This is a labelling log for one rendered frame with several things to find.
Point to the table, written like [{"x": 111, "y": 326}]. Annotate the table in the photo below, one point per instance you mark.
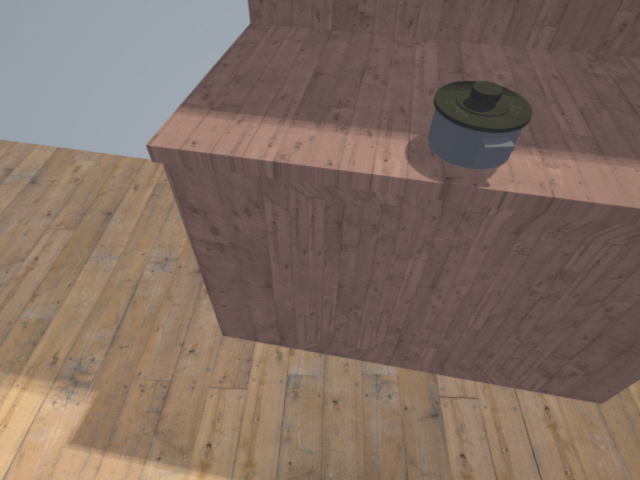
[{"x": 321, "y": 219}]

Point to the knob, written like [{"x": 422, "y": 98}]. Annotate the knob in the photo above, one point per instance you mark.
[{"x": 486, "y": 92}]

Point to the pot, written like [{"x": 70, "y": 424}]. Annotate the pot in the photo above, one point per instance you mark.
[{"x": 469, "y": 148}]

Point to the lid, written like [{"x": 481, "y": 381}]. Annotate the lid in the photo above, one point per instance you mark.
[{"x": 453, "y": 102}]

